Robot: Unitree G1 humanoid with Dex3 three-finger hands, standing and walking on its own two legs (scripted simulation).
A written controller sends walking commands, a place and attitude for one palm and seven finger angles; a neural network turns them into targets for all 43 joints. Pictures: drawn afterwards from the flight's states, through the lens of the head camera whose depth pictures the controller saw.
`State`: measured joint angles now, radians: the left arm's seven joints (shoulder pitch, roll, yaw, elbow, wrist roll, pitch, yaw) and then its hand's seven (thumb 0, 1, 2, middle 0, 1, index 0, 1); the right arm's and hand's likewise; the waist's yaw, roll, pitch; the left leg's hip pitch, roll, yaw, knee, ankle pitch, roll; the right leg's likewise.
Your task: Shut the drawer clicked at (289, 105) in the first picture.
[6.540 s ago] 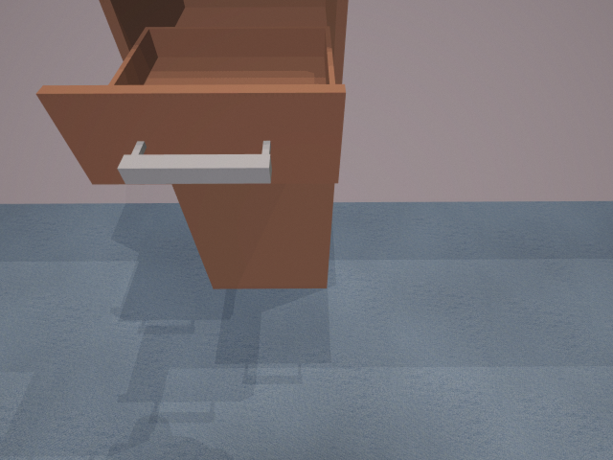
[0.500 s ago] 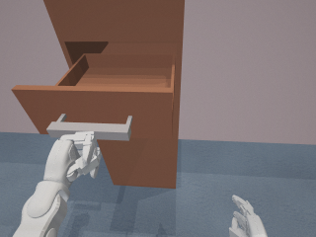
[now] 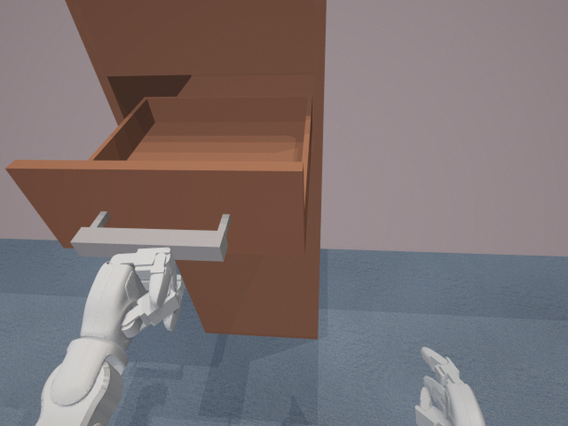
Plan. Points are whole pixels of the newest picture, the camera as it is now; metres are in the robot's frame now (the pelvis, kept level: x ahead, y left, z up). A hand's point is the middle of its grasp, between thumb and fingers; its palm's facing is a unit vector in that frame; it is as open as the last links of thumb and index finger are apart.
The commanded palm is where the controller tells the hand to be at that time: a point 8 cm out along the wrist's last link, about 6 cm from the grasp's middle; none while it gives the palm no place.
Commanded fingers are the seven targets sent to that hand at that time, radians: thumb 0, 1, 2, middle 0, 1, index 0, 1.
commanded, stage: push the drawer shut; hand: left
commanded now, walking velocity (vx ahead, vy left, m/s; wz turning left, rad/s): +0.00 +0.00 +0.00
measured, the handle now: (157, 231) +0.32 +0.20 +0.16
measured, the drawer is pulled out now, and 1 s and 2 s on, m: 0.30 0.23 0.11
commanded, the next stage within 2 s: none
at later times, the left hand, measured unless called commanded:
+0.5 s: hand (174, 282) +0.24 +0.15 +0.15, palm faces +0.01 -1.00 -0.07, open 3.0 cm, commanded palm +0.24 +0.20 +0.16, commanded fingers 0.00 0.90 0.90 -1.40 -1.60 -1.40 -1.60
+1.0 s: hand (188, 242) +0.30 +0.15 +0.16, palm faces +0.00 -1.00 -0.05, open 3.1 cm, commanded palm +0.30 +0.20 +0.16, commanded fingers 0.00 0.90 0.90 -1.40 -1.60 -1.40 -1.60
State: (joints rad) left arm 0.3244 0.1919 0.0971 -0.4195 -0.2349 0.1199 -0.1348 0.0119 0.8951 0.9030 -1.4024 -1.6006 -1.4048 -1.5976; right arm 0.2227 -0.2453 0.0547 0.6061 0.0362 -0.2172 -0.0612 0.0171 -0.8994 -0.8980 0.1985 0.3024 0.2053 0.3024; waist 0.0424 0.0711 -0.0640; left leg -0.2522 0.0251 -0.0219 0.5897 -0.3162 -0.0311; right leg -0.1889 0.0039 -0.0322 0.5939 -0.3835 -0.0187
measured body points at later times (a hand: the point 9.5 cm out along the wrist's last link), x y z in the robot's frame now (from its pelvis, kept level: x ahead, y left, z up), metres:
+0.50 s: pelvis -0.02 +0.00 +0.00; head -0.04 -0.02 +0.45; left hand +0.23 +0.21 +0.16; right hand +0.18 -0.21 -0.08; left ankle +0.00 +0.14 -0.73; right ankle -0.04 -0.10 -0.73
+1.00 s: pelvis -0.05 +0.01 +0.00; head -0.07 -0.01 +0.45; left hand +0.29 +0.21 +0.16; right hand +0.13 -0.21 -0.09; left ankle +0.00 +0.14 -0.73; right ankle -0.04 -0.10 -0.73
